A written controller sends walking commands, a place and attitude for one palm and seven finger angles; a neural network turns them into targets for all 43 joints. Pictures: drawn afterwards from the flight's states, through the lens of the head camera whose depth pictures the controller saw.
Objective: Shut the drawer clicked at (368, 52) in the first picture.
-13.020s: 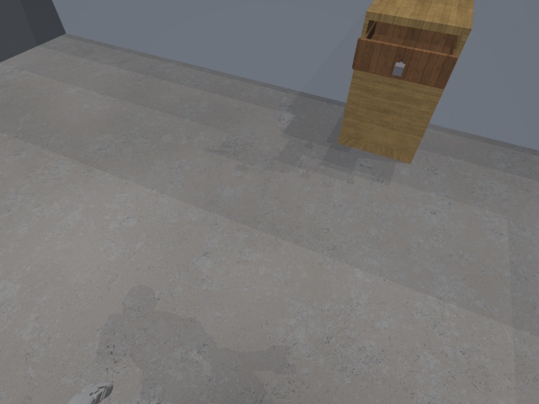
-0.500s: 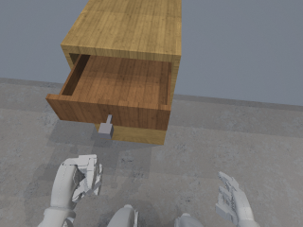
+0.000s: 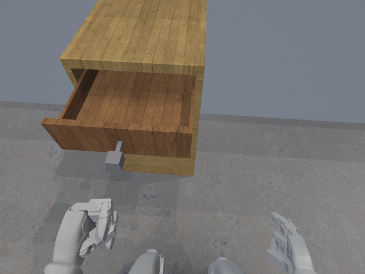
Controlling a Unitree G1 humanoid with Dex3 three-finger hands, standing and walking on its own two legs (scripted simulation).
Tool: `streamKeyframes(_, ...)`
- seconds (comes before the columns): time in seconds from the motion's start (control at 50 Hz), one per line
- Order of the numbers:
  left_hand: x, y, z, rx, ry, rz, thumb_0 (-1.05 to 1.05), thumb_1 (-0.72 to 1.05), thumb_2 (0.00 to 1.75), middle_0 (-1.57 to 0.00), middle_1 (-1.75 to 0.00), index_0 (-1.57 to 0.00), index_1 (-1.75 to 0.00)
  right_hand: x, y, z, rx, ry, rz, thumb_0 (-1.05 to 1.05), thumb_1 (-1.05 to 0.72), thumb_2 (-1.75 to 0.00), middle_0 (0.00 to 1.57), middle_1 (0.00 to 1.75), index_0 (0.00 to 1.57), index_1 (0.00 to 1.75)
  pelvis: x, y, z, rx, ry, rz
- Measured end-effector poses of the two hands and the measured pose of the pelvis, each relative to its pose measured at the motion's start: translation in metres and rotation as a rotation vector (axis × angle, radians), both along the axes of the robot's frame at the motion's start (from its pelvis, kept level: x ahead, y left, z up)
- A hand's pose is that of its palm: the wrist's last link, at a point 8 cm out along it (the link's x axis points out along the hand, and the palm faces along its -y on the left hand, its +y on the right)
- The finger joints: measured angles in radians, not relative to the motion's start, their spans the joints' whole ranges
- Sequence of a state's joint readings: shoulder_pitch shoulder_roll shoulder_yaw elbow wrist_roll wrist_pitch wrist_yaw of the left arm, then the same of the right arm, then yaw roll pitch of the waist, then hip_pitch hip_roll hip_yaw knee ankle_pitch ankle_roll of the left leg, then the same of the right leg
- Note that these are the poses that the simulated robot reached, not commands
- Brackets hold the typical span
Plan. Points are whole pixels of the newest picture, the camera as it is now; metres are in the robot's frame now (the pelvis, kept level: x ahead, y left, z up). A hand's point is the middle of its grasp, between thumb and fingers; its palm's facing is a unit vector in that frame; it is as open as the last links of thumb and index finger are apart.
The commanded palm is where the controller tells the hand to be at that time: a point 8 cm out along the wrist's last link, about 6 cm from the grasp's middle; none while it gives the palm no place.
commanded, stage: bring the fist close to the handle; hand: left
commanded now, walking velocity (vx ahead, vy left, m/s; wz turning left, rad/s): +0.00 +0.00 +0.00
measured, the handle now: (117, 154) +0.41 +0.20 -0.04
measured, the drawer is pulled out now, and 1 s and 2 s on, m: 0.22 0.22 0.21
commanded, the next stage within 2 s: push the drawer shut in 1.32 s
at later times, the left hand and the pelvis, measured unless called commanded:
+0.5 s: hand (119, 209) +0.25 +0.15 +0.00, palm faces -0.06 -1.00 -0.05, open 3.3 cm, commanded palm +0.24 +0.21 +0.00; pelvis -0.01 -0.01 -0.03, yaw -1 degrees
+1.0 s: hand (125, 196) +0.30 +0.16 -0.05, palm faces -0.09 -1.00 -0.02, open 3.3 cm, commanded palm +0.28 +0.21 -0.04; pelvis -0.02 +0.01 -0.06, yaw -2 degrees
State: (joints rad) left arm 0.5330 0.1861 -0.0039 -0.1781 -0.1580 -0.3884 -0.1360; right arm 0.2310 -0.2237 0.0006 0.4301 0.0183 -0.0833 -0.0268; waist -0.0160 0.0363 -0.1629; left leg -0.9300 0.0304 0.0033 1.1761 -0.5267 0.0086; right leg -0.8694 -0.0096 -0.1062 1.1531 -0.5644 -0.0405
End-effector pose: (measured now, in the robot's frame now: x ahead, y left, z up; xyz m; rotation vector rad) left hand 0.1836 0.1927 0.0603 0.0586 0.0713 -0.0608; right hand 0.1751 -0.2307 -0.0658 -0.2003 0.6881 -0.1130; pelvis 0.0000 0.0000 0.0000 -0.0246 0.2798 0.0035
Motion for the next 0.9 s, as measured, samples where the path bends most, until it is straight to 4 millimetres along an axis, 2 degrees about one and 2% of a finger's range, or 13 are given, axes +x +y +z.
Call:
streamKeyframes(0.2, 0.025, 0.006, -0.023, 0.01, -0.042, 0.019, 0.01, 0.9, 0.9, -1.4, -1.6, -1.4, -1.6, -0.005, -0.019, -0.018, -0.025, 0.022, 0.006, 0.02, -0.91, -0.89, 0.2, 0.3, 0.2, 0.3, -0.005, -0.014, -0.014, 0.002, 0.035, 0.001)
streamKeyframes(0.42, 0.046, 0.007, -0.043, -0.002, -0.005, -0.001, 0.01, 0.9, 0.9, -1.4, -1.6, -1.4, -1.6, -0.024, -0.028, -0.037, -0.027, 0.088, -0.036, 0.02, -0.91, -0.89, 0.2, 0.3, 0.2, 0.3, -0.007, -0.014, -0.021, 0.01, 0.065, -0.01)
streamKeyframes(0.6, 0.063, 0.011, -0.066, -0.01, -0.038, -0.019, 0.01, 0.9, 0.9, -1.4, -1.6, -1.4, -1.6, -0.031, -0.024, -0.056, -0.044, 0.131, -0.017, 0.02, -0.91, -0.89, 0.2, 0.3, 0.2, 0.3, -0.013, -0.006, -0.036, 0.003, 0.103, -0.013)
streamKeyframes(0.76, 0.08, 0.018, -0.082, -0.023, -0.034, -0.017, 0.01, 0.9, 0.9, -1.4, -1.6, -1.4, -1.6, -0.034, -0.012, -0.069, -0.042, 0.162, -0.006, 0.02, -0.91, -0.89, 0.2, 0.3, 0.2, 0.3, -0.018, 0.003, -0.046, -0.005, 0.131, -0.015)
streamKeyframes(0.9, 0.095, 0.016, -0.096, -0.037, -0.039, -0.029, 0.01, 0.9, 0.9, -1.4, -1.6, -1.4, -1.6, -0.036, -0.003, -0.079, -0.047, 0.193, 0.004, 0.02, -0.91, -0.89, 0.2, 0.3, 0.2, 0.3, -0.02, 0.01, -0.054, -0.013, 0.156, -0.017)
